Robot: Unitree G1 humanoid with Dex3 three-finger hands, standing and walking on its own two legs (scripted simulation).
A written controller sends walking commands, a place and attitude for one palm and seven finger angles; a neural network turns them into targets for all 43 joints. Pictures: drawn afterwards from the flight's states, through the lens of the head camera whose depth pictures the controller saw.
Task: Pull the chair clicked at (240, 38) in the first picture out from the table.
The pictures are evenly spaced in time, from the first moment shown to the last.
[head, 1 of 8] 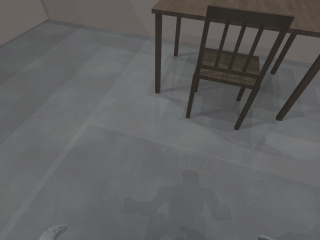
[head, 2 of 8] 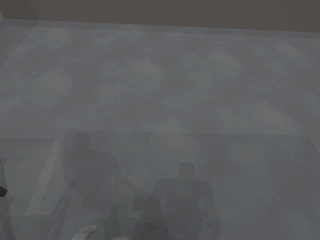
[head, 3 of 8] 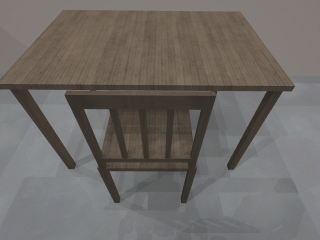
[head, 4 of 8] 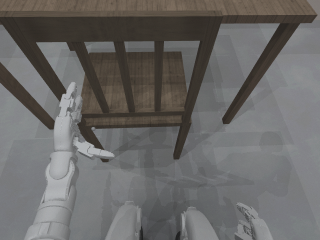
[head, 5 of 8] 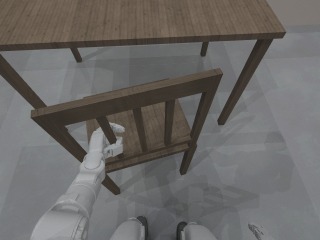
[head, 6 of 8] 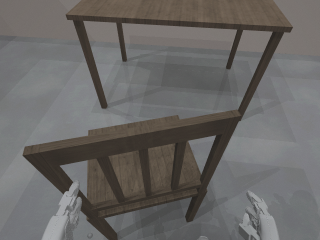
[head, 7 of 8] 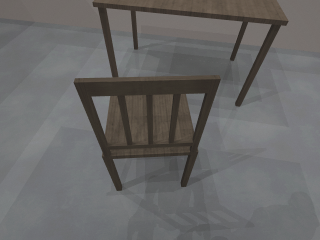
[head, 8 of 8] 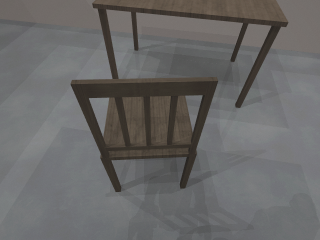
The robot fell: no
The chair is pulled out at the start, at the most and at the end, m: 0.00 0.65 0.63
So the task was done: yes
